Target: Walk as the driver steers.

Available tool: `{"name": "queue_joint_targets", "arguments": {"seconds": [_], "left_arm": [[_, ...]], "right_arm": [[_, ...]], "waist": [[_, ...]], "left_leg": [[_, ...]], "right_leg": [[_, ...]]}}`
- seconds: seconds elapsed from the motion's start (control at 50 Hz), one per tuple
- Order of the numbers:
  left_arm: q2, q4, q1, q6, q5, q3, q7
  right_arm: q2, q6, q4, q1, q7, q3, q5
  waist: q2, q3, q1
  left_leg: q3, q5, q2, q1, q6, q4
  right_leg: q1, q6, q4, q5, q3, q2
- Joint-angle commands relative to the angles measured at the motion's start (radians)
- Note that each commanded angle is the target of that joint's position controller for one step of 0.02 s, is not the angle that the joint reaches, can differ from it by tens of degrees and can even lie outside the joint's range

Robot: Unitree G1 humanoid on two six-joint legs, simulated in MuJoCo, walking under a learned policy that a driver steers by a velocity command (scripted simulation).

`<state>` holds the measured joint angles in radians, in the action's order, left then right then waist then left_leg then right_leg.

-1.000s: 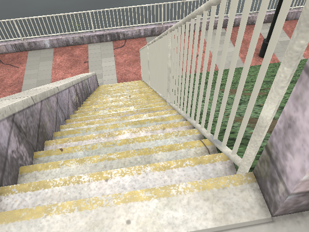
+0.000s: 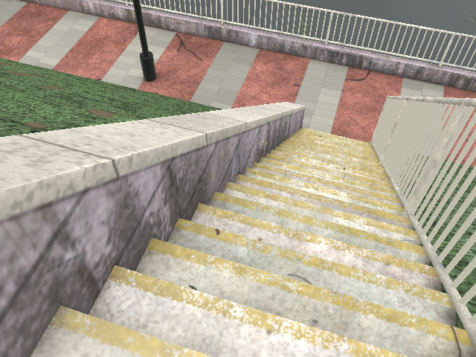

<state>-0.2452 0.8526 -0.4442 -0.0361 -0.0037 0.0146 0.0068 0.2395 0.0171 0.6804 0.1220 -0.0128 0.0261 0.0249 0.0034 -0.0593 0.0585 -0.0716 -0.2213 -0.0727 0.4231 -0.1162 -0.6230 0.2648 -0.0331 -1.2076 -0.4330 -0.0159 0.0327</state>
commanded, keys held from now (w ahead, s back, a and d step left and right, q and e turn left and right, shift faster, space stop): w+e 0.80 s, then w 0.20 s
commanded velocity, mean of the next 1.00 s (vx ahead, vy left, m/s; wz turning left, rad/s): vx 0.50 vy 0.00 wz -0.41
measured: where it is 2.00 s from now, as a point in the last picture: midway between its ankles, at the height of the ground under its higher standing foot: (312, 292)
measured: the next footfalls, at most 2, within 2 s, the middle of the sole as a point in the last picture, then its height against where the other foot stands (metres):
right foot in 0.42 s outside the picture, level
left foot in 1.02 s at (243, 340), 0.20 m lower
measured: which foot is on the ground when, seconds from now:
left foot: down 0.00-0.40, up 0.42-1.00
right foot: up 0.00-0.40, down 0.42-1.00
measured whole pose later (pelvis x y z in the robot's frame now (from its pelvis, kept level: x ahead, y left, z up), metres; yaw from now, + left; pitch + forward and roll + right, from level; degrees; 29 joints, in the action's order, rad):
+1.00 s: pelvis +0.43 -0.01 -0.10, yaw -28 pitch -1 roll -3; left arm -0.26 0.78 -0.41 -0.01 -0.03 0.03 0.07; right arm 0.29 0.02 0.72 0.23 -0.02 0.06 0.01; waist -0.07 0.07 0.05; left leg 0.07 0.46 0.03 0.33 0.01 -0.40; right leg 0.23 -0.10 -1.22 -0.88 0.20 -0.23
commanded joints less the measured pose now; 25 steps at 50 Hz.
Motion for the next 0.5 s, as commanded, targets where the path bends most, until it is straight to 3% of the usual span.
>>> {"name": "queue_joint_targets", "arguments": {"seconds": [0.02, 0.04, 0.06, 0.1, 0.16, 0.18, 0.2, 0.22, 0.26, 0.28, 0.3, 0.32, 0.36, 0.38, 0.4, 0.42, 0.44, 0.46, 0.48, 0.5], "left_arm": [[-0.118, -0.100, 0.037, -0.019, -0.002, 0.032, -0.006], [-0.102, -0.073, -0.022, 0.006, -0.016, 0.032, -0.010], [-0.090, -0.053, -0.045, 0.024, -0.019, 0.036, -0.012], [-0.077, -0.048, -0.045, 0.046, -0.008, 0.043, -0.016], [-0.059, -0.093, 0.090, 0.055, -0.009, 0.041, -0.016], [-0.063, -0.110, 0.155, 0.052, -0.011, 0.043, -0.024], [-0.047, -0.122, 0.178, 0.048, -0.017, 0.037, -0.030], [-0.028, -0.111, 0.174, 0.054, -0.031, 0.029, -0.033], [-0.038, -0.126, 0.194, 0.063, -0.026, 0.027, -0.032], [-0.055, -0.115, 0.157, 0.062, -0.030, 0.037, -0.027], [-0.068, -0.111, 0.139, 0.063, -0.031, 0.040, -0.021], [-0.064, -0.133, 0.158, 0.068, -0.030, 0.037, -0.019], [-0.077, -0.128, 0.092, 0.076, -0.025, 0.043, -0.017], [-0.094, -0.109, -0.003, 0.072, -0.018, 0.051, -0.013], [-0.122, -0.085, -0.146, 0.055, -0.017, 0.067, -0.007], [-0.201, -0.092, -0.099, 0.043, -0.005, 0.076, 0.006], [-0.239, -0.142, -0.013, 0.035, 0.019, 0.079, -0.003], [-0.230, -0.147, -0.029, 0.035, 0.026, 0.088, 0.001], [-0.185, -0.149, 0.016, 0.037, 0.016, 0.077, 0.001], [-0.143, -0.154, 0.071, 0.038, 0.010, 0.064, 0.001]], "right_arm": [[0.124, 0.021, 0.032, 0.201, 0.024, 0.044, -0.008], [0.099, 0.031, 0.039, 0.190, 0.023, 0.036, -0.011], [0.087, 0.044, 0.048, 0.197, 0.022, 0.032, -0.008], [0.093, 0.062, 0.070, 0.216, 0.018, 0.035, -0.015], [0.099, 0.073, 0.089, 0.235, 0.019, 0.037, -0.021], [0.095, 0.071, 0.091, 0.236, 0.022, 0.031, -0.023], [0.100, 0.075, 0.087, 0.218, 0.023, 0.030, -0.026], [0.114, 0.073, 0.101, 0.235, 0.029, 0.034, -0.018], [0.117, 0.069, 0.102, 0.251, 0.036, 0.030, -0.018], [0.120, 0.069, 0.092, 0.228, 0.038, 0.026, -0.011], [0.122, 0.066, 0.089, 0.220, 0.043, 0.022, -0.011], [0.128, 0.049, 0.097, 0.239, 0.052, 0.023, -0.021], [0.175, 0.018, 0.103, 0.237, 0.068, 0.033, -0.006], [0.186, 0.005, 0.098, 0.207, 0.073, 0.037, -0.002], [0.206, -0.005, 0.084, 0.144, 0.072, 0.046, -0.012], [0.083, -0.007, 0.068, 0.194, 0.066, 0.023, 0.006], [0.075, -0.004, -0.005, 0.207, 0.055, 0.023, 0.004], [0.140, 0.007, -0.011, 0.165, 0.054, 0.029, 0.014], [0.175, 0.010, -0.006, 0.140, 0.056, 0.047, -0.002], [0.188, 0.004, 0.017, 0.147, 0.060, 0.059, 0.006]], "waist": [[-0.039, 0.069, -0.074], [-0.052, 0.058, -0.037], [-0.061, 0.052, -0.031], [-0.068, 0.036, -0.015], [-0.068, -0.020, -0.029], [-0.059, -0.035, -0.044], [-0.069, -0.033, -0.033], [-0.103, -0.003, -0.042], [-0.091, 0.008, -0.045], [-0.098, 0.043, -0.034], [-0.093, 0.051, -0.024], [-0.097, 0.019, -0.033], [-0.116, 0.034, -0.013], [-0.114, 0.077, 0.029], [-0.040, 0.135, 0.131], [0.205, 0.143, 0.041], [0.246, 0.163, -0.040], [0.128, 0.161, 0.005], [0.054, 0.085, -0.025], [-0.021, 0.035, -0.069]], "left_leg": [[0.349, 0.238, 0.336, -0.319, -0.113, 0.358], [0.273, 0.264, 0.305, -0.246, -0.083, 0.387], [0.239, 0.320, 0.293, -0.214, -0.073, 0.401], [0.162, 0.388, 0.270, -0.211, -0.054, 0.417], [0.074, 0.377, 0.245, -0.197, -0.017, 0.448], [0.047, 0.435, 0.228, -0.200, 0.003, 0.433], [-0.002, 0.496, 0.208, -0.162, 0.017, 0.421], [-0.029, 0.611, 0.211, -0.162, 0.023, 0.382], [-0.050, 0.687, 0.233, -0.201, 0.030, 0.345], [-0.076, 0.741, 0.226, -0.200, 0.033, 0.287], [-0.098, 0.832, 0.234, -0.211, 0.036, 0.221], [-0.087, 0.892, 0.272, -0.245, 0.032, 0.191], [-0.070, 1.079, 0.318, -0.315, 0.029, 0.058], [-0.068, 1.068, 0.321, -0.308, 0.032, -0.090], [-0.100, 0.864, 0.261, -0.237, 0.048, -0.426], [-0.105, -0.055, 0.103, 0.020, 0.063, -0.744], [0.072, -0.317, -0.038, 0.331, 0.127, -0.916], [0.165, -0.257, 0.036, 0.377, 0.140, -0.885], [0.171, -0.214, 0.071, 0.372, 0.151, -0.833], [0.162, -0.195, 0.105, 0.335, 0.158, -0.728]], "right_leg": [[0.333, -0.016, -0.049, 0.101, 0.099, 0.050], [0.260, -0.005, -0.003, 0.112, 0.100, 0.055], [0.227, 0.000, 0.013, 0.124, 0.098, 0.043], [0.249, 0.003, 0.059, 0.180, 0.105, 0.029], [0.323, 0.001, 0.199, 0.324, 0.089, 0.023], [0.324, -0.005, 0.260, 0.379, 0.072, 0.004], [0.267, -0.013, 0.341, 0.448, 0.040, -0.009], [0.208, -0.018, 0.299, 0.476, -0.015, -0.027], [0.189, -0.033, 0.340, 0.447, -0.032, -0.028], [0.136, -0.049, 0.267, 0.507, -0.078, -0.052], [0.108, -0.065, 0.267, 0.446, -0.083, -0.061], [0.130, -0.076, 0.359, 0.228, -0.064, -0.059], [0.082, -0.115, 0.409, 0.023, -0.083, -0.090], [-0.004, -0.147, 0.469, 0.004, -0.057, -0.098], [-0.149, -0.210, 0.667, 0.094, 0.025, -0.078], [-0.285, -0.266, 0.721, 0.489, 0.344, 0.124], [-0.394, -0.442, 0.742, 0.913, 0.747, 0.261], [-0.348, -0.476, 0.786, 0.843, 0.662, 0.283], [-0.251, -0.447, 0.772, 0.781, 0.571, 0.254], [-0.148, -0.384, 0.751, 0.743, 0.478, 0.197]]}}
